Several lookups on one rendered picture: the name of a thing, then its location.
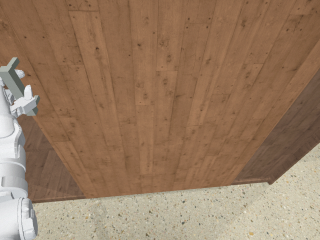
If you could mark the robot left hand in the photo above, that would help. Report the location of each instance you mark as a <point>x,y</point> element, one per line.
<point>21,106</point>

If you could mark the handle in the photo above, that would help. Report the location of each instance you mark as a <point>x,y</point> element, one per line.
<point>14,84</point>

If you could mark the left robot upper arm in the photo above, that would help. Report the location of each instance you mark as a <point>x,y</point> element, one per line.
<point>18,220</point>

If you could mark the wardrobe door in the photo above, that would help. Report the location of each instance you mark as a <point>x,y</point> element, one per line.
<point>148,96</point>
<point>300,122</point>

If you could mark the left robot forearm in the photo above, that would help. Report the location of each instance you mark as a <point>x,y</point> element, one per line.
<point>12,159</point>

